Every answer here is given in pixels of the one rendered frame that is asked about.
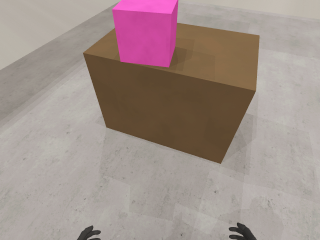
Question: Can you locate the pedestal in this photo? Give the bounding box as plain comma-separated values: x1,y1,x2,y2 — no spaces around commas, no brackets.
83,23,260,164

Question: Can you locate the right robot hand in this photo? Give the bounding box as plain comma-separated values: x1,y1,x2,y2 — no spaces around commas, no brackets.
229,222,257,240

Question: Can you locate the carton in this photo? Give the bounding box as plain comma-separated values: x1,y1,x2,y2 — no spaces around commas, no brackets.
112,0,179,68

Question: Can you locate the left robot hand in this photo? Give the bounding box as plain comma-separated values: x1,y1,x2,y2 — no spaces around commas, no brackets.
77,225,101,240

